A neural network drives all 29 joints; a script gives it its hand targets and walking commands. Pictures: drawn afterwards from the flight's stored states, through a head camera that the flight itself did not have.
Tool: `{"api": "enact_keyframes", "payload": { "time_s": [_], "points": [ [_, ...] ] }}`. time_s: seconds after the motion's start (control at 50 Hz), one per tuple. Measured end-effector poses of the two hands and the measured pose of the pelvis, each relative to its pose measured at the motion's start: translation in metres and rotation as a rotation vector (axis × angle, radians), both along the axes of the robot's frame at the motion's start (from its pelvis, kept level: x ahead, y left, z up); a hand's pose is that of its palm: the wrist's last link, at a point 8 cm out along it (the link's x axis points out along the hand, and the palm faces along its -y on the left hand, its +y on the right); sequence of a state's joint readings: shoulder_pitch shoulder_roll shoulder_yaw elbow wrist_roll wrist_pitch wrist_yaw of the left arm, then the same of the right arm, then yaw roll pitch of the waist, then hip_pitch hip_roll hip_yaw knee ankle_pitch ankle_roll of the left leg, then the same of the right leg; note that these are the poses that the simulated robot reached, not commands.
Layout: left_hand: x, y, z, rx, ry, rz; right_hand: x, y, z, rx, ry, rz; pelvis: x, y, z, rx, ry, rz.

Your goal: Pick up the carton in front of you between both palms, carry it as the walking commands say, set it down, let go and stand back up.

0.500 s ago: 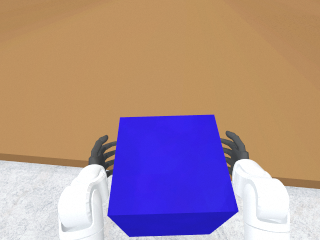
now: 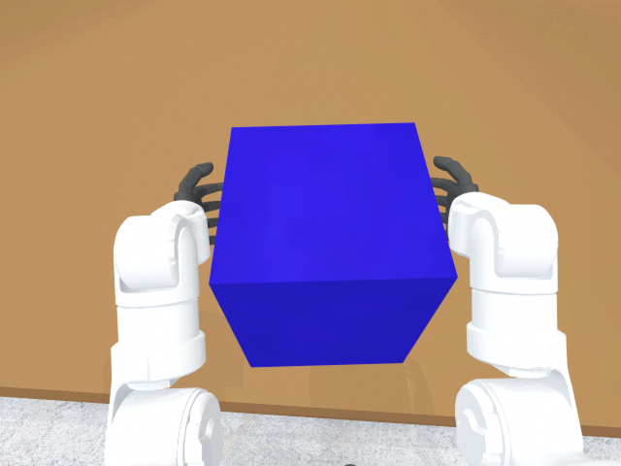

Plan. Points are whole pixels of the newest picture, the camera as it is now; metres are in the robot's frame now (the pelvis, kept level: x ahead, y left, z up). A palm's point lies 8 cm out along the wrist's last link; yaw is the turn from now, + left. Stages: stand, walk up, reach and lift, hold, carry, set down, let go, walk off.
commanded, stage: carry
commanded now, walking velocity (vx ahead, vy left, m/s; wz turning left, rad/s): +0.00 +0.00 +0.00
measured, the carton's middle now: (325, 256) +0.37 +0.00 +0.09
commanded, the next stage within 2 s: none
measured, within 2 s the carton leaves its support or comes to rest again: neither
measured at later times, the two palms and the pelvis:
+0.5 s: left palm (209, 137) +0.56 +0.16 +0.14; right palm (410, 132) +0.55 -0.14 +0.14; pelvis +0.16 +0.02 +0.01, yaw -1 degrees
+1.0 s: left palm (213, 126) +0.60 +0.16 +0.13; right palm (403, 122) +0.59 -0.14 +0.14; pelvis +0.23 +0.02 +0.03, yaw -1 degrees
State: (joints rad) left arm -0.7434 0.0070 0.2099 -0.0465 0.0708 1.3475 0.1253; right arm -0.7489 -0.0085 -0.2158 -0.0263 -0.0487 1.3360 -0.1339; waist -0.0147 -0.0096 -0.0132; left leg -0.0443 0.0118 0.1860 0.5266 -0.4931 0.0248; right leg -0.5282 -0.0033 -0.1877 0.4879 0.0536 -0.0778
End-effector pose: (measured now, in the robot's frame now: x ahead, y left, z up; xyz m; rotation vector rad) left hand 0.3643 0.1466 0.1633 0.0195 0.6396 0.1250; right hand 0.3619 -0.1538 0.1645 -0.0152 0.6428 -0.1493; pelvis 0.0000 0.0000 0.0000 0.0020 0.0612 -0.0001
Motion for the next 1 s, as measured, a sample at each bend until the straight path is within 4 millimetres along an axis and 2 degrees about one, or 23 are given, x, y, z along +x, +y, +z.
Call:
{"api": "enact_keyframes", "payload": {
  "time_s": [0.06,0.12,0.2,0.3,0.38,0.48,0.58,0.68,0.8,1.0],
  "points": [
    [0.042,0.0,-0.013,0.033,0.045,0.025,0.053,0.0,-0.02,0.025,0.045,0.034,0.026,-0.006,-0.005,-0.017,0.001,0.0],
    [0.07,0.002,-0.031,0.024,0.116,0.055,0.088,0.003,-0.038,0.044,0.116,0.043,0.045,-0.011,0.001,-0.008,0.018,0.004],
    [0.101,0.006,-0.045,-0.021,0.134,0.103,0.126,0.007,-0.049,0.068,0.135,0.031,0.068,-0.015,0.011,0.009,0.042,0.008],
    [0.138,0.007,-0.045,-0.085,0.053,0.11,0.157,0.008,-0.048,0.106,0.056,-0.011,0.098,-0.007,0.016,0.014,0.063,-0.005],
    [0.164,0.008,-0.038,-0.119,-0.027,0.08,0.171,0.009,-0.037,0.11,-0.027,-0.06,0.126,0.007,0.01,-0.005,0.063,-0.02],
    [0.189,0.011,-0.025,-0.122,-0.041,0.047,0.187,0.012,-0.022,0.09,-0.046,-0.08,0.158,0.016,0.013,0.008,0.062,-0.013],
    [0.206,0.015,-0.012,-0.075,0.003,0.036,0.203,0.016,-0.018,0.079,0.001,-0.058,0.183,0.019,0.019,-0.002,0.067,-0.018],
    [0.216,0.015,-0.019,-0.047,0.083,0.013,0.21,0.016,-0.022,0.046,0.081,-0.051,0.206,0.023,0.023,-0.004,0.057,-0.02],
    [0.222,0.018,-0.026,-0.026,0.112,0.007,0.221,0.02,-0.028,0.04,0.111,-0.002,0.222,0.02,0.024,0.002,0.044,-0.012],
    [0.232,0.012,-0.029,-0.029,0.101,-0.016,0.226,0.015,-0.027,0.023,0.1,-0.017,0.229,0.019,0.026,-0.002,0.038,-0.01]
  ]
}}
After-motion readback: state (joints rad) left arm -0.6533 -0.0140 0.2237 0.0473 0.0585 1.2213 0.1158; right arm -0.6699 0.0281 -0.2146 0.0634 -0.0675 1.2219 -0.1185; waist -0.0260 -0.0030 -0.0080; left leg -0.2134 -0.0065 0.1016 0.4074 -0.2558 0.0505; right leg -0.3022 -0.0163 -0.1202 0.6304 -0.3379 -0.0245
